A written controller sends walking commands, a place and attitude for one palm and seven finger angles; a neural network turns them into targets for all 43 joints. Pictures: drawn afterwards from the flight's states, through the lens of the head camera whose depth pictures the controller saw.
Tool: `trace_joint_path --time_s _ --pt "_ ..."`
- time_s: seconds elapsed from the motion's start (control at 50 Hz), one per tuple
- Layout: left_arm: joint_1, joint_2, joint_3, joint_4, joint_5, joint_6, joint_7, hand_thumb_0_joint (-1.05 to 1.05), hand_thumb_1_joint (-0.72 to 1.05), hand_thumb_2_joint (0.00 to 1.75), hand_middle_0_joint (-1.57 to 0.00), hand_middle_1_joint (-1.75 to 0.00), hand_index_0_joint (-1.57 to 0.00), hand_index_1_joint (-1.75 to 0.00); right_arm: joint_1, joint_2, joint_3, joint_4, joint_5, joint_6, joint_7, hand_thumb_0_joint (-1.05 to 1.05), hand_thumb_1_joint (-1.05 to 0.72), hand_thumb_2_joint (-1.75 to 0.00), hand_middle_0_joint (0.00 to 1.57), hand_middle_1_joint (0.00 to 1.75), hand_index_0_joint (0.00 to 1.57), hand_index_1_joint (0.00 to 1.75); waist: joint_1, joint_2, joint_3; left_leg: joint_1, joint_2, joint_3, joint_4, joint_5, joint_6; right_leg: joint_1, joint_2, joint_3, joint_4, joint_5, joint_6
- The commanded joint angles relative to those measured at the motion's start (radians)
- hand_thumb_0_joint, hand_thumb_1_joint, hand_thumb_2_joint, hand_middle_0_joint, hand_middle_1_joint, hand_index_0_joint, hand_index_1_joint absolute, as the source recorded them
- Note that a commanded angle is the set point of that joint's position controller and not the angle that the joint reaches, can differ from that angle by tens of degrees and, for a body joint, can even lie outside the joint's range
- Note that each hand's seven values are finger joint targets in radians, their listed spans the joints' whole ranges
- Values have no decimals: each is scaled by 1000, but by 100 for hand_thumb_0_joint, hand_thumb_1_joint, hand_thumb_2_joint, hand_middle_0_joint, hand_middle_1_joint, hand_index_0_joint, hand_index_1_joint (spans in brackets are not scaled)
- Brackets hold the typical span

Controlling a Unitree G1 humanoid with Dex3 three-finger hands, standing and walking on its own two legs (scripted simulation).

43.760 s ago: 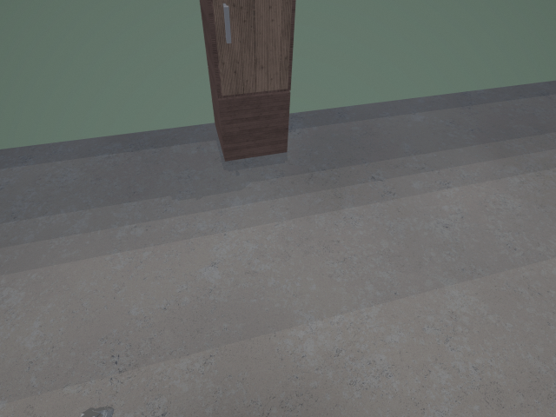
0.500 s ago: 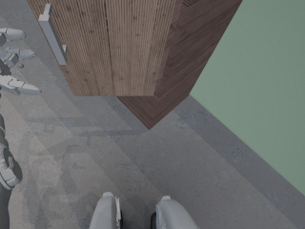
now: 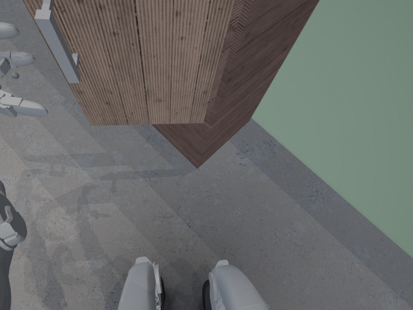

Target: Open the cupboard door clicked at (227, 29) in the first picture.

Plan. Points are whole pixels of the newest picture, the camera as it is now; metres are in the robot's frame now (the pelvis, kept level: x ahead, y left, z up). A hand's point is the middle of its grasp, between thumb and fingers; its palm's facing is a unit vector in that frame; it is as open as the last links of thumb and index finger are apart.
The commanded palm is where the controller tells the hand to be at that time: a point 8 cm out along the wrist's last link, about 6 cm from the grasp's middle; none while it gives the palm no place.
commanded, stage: move the hooked fingers beside the handle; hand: left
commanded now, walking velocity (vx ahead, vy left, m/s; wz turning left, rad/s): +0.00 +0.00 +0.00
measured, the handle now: (62, 42) +0.57 +0.22 +0.08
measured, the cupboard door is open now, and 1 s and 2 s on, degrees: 50 50 50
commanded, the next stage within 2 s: slide the fingers in behind the handle in 0.48 s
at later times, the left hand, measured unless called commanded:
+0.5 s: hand (13, 80) +0.49 +0.28 +0.07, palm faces +0.06 -1.00 -0.01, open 14.0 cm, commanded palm +0.48 +0.32 +0.07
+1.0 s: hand (31, 76) +0.50 +0.26 +0.07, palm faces +0.05 -1.00 +0.00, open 14.0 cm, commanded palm +0.49 +0.29 +0.07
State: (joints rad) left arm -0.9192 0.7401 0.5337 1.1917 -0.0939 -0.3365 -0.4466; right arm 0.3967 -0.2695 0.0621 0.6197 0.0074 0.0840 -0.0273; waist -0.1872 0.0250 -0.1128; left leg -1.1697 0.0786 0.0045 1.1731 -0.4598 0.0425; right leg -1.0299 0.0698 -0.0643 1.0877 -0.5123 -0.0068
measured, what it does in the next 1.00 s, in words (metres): stands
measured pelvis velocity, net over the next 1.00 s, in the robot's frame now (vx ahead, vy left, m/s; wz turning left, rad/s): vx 0.00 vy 0.00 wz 0.01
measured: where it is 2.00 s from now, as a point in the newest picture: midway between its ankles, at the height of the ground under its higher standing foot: outside the picture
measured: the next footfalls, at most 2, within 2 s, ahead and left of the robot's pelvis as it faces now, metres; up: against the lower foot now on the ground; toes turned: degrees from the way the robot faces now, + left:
none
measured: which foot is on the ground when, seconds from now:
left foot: down 0.00-1.00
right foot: down 0.00-1.00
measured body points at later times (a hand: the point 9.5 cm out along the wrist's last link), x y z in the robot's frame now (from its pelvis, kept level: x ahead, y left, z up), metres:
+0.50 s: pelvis +0.00 +0.00 +0.00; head +0.14 +0.05 +0.42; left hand +0.49 +0.34 +0.08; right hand +0.02 -0.28 -0.09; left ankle +0.04 +0.09 -0.64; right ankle +0.00 -0.13 -0.64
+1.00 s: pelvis +0.00 +0.00 +0.00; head +0.15 +0.04 +0.42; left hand +0.50 +0.32 +0.08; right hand +0.00 -0.27 -0.10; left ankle +0.04 +0.09 -0.64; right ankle +0.00 -0.13 -0.64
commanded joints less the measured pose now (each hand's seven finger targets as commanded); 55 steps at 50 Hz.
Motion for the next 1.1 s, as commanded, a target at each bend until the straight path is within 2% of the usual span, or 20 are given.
trace_joint_path --time_s 0.0,0.08,0.1,0.12,0.16,0.28,0.4,0.42,0.46,0.48,0.6,0.66,0.76,0.8,0.84,0.88,0.94,0.98,1.04,1.08 --pt "-405 298 11 -234 -23 -88 23 0 -50 30 -30 -120 -30 -120 181 -220 -83 -30 -8 -12 -11 0 -90 -90 20 30 20 30 14 261 -525 715 -5 -128 -118 469 -21 -8 15 6 -133 277 -21" --pt "-326 262 -22 -129 -22 -44 8 0 -50 30 -30 -120 -30 -120 175 -223 -79 -44 0 0 -15 0 -90 -90 20 30 20 30 9 195 -431 639 -12 -111 -140 401 -13 13 13 6 -156 259 -18" --pt "-338 231 -55 -120 -21 -36 4 0 -50 30 -30 -120 -30 -120 172 -222 -77 -49 1 0 -16 0 -90 -90 20 30 20 30 -5 177 -407 620 -13 -110 -142 372 -9 6 12 5 -158 248 -16" --pt "-351 240 -41 -131 -28 -44 4 0 -50 30 -30 -120 -30 -120 173 -223 -76 -51 0 -2 -19 0 -90 -90 20 30 20 30 2 198 -404 638 -14 -114 -142 387 -12 -7 11 3 -154 250 -22" --pt "-361 259 -31 -134 -30 -58 7 0 -50 30 -30 -120 -30 -120 164 -226 -77 -55 -2 -2 -20 0 -90 -90 20 30 20 30 0 184 -402 627 -11 -117 -140 380 -14 -10 11 3 -149 244 -21" --pt "-439 270 -8 -257 -46 -146 21 0 -50 30 -30 -120 -30 -120 154 -224 -86 -42 -11 -14 -16 0 -90 -90 20 30 20 30 6 248 -528 714 -9 -128 -119 430 -23 -10 9 12 -127 258 -24" --pt "-403 288 -23 -139 -20 -79 15 0 -50 30 -30 -120 -30 -120 149 -225 -73 -45 1 -6 -23 0 -90 -90 20 30 20 30 2 211 -446 613 -16 -112 -123 355 -12 7 6 15 -138 235 -19" --pt "-434 260 -43 -159 -26 -82 13 0 -50 30 -30 -120 -30 -120 150 -222 -72 -45 -1 -9 -24 0 -90 -90 20 30 20 30 -5 231 -457 631 -18 -115 -115 372 -11 -9 6 15 -132 243 -21" --pt "-425 321 0 -172 -22 -88 12 0 -50 30 -30 -120 -30 -120 150 -228 -74 -41 -4 -9 -27 0 -90 -90 20 30 20 30 8 240 -487 643 -11 -119 -111 387 -16 -2 7 14 -128 249 -21" --pt "-421 314 -4 -181 -28 -91 11 0 -50 30 -30 -120 -30 -120 150 -227 -71 -46 -3 -9 -25 0 -90 -90 20 30 20 30 8 226 -498 633 -14 -116 -109 384 -13 11 9 17 -128 250 -21" --pt "-455 319 -9 -143 -36 -88 -2 0 -50 30 -30 -120 -30 -120 150 -227 -65 -38 -1 -21 -29 0 -90 -90 20 30 20 30 -10 196 -480 558 -14 -107 -90 340 -3 23 10 24 -123 239 -16" --pt "-419 303 -15 -153 -39 -82 -11 0 -50 30 -30 -120 -30 -120 158 -226 -69 -36 -2 -20 -28 0 -90 -90 20 30 20 30 7 239 -520 614 -13 -113 -90 399 -10 13 9 19 -116 270 -20" --pt "-438 260 -41 -159 -41 -62 -2 0 -50 30 -30 -120 -30 -120 163 -220 -71 -32 -1 -15 -23 0 -90 -90 20 30 20 30 -9 219 -489 600 -10 -113 -90 381 -7 -6 10 16 -121 262 -16" --pt "-448 291 -17 -170 -39 -62 14 0 -50 30 -30 -120 -30 -120 166 -223 -71 -33 -2 -17 -24 0 -90 -90 20 30 20 30 -4 194 -486 572 -11 -112 -95 347 -5 17 10 18 -124 243 -16" --pt "-464 284 -13 -235 -36 -89 34 0 -50 30 -30 -120 -30 -120 165 -218 -75 -33 -7 -21 -20 0 -90 -90 20 30 20 30 13 264 -537 646 -11 -122 -103 389 -15 -2 8 15 -116 248 -22" --pt "-456 225 -43 -259 -37 -103 51 0 -50 30 -30 -120 -30 -120 159 -210 -78 -28 -11 -24 -14 0 -90 -90 20 30 20 30 6 270 -539 678 -9 -123 -102 401 -18 -20 9 12 -120 252 -21" --pt "-413 253 -10 -222 -34 -103 68 0 -50 30 -30 -120 -30 -120 167 -215 -79 -27 -10 -19 -11 0 -90 -90 20 30 20 30 10 221 -527 654 -9 -122 -106 415 -17 10 11 10 -118 268 -22" --pt "-404 192 -49 -212 -31 -88 72 0 -50 30 -30 -120 -30 -120 164 -209 -82 -29 -9 -17 -7 0 -90 -90 20 30 20 30 5 209 -506 646 -13 -117 -114 394 -15 12 10 8 -128 259 -18" --pt "-401 163 -69 -231 -28 -88 81 0 -50 30 -30 -120 -30 -120 164 -208 -84 -31 -10 -15 -3 0 -90 -90 20 30 20 30 7 228 -507 685 -11 -124 -125 414 -20 -1 10 4 -131 263 -21" --pt "-376 164 -63 -196 -30 -83 90 0 -50 30 -30 -120 -30 -120 163 -208 -82 -35 -9 -12 -3 0 -90 -90 20 30 20 30 4 171 -462 629 -14 -116 -130 370 -15 21 11 7 -140 251 -18"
